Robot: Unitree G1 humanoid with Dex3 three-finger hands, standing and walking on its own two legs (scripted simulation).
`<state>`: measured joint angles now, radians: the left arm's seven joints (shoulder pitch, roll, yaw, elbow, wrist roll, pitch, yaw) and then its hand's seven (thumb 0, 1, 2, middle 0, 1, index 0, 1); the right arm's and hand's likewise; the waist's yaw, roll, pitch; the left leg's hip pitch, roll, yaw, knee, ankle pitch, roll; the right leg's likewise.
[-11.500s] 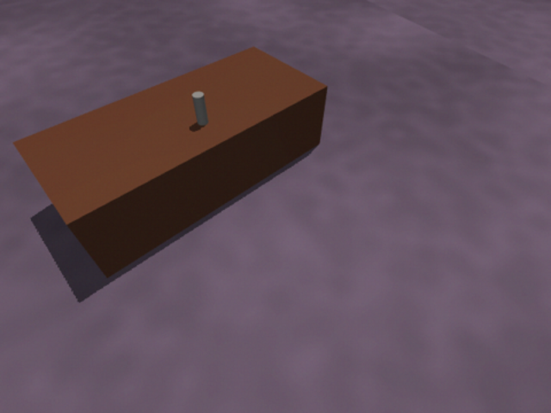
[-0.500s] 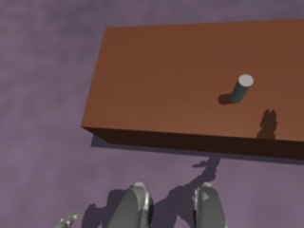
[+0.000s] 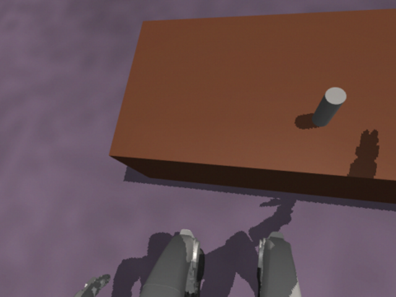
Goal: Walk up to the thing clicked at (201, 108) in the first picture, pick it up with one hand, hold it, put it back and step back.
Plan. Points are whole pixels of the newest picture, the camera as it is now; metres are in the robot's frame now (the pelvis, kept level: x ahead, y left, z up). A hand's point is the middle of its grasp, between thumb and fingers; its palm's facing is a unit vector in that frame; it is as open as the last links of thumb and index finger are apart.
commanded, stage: go down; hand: right
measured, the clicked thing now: (327, 108) +0.57 -0.25 -0.23
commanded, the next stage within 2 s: none
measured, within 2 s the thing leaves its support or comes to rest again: neither
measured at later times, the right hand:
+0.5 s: hand out of the picture +0.47 -0.44 +0.08, palm faces +0.32 +0.95 -0.01, open 17.6 cm
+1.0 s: hand out of the picture +0.47 -0.44 +0.08, palm faces +0.33 +0.94 -0.02, open 17.4 cm
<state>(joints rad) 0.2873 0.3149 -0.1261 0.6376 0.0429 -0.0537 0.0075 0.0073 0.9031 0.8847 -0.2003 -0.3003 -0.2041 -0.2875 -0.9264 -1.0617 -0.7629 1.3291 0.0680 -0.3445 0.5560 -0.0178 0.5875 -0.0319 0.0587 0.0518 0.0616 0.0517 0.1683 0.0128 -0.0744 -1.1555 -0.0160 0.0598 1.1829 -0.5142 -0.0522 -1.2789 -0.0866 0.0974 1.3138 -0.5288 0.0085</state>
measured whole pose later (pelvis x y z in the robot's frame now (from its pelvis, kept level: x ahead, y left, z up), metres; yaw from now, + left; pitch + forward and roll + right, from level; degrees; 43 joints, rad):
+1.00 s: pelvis +0.00 +0.00 -0.01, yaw +1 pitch +30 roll +9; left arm 0.28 0.30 -0.14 0.63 0.04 -0.05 0.01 0.01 0.90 0.88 -0.20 -0.30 -0.21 -0.29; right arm -0.98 -1.12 -0.77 1.34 0.06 -0.33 0.55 -0.02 0.52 -0.05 0.06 0.05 0.06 0.05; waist 0.18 0.01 -0.07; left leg -1.20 -0.02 0.06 1.21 -0.52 -0.06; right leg -1.33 -0.09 0.10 1.35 -0.55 0.00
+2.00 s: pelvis +0.00 +0.00 -0.01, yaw +1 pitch +30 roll +8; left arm 0.27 0.30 -0.14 0.62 0.04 -0.03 0.01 0.01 0.91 0.88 -0.20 -0.31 -0.21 -0.29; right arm -0.96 -1.11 -0.78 1.31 0.07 -0.32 0.53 -0.02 0.56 -0.06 0.04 0.05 0.05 0.05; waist 0.17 0.01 -0.07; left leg -1.20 -0.03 0.06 1.20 -0.53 -0.05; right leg -1.33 -0.09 0.11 1.34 -0.55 0.01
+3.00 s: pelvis +0.00 +0.00 -0.01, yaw +1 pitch +30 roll +9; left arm 0.28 0.30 -0.15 0.62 0.04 -0.03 0.01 0.01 0.91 0.88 -0.20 -0.31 -0.21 -0.29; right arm -0.96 -1.09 -0.78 1.31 0.07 -0.33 0.53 -0.02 0.61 -0.07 0.02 0.06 0.03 0.06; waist 0.17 0.01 -0.07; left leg -1.21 -0.03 0.06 1.21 -0.53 -0.05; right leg -1.34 -0.09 0.11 1.35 -0.55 0.01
